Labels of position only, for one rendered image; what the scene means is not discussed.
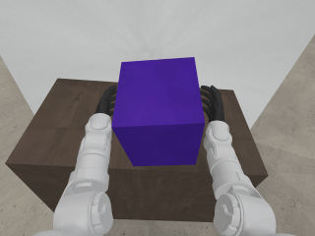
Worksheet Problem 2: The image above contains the robot right forearm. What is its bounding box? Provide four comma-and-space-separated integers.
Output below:
203, 120, 277, 229

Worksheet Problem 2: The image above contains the right robot hand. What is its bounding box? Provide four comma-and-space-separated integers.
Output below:
200, 85, 224, 123

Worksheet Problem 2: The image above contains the robot left forearm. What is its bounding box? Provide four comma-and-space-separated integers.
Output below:
53, 113, 112, 230

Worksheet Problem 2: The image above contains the pedestal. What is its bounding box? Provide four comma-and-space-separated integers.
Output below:
5, 78, 269, 222

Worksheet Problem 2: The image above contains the carton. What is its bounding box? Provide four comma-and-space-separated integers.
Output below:
111, 57, 205, 166

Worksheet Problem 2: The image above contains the left robot upper arm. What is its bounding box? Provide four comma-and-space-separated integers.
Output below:
32, 190, 113, 236

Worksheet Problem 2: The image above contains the right robot upper arm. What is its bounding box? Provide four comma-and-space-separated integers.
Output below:
213, 192, 296, 236

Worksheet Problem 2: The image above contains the left robot hand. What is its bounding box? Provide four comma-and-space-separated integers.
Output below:
95, 85, 117, 116

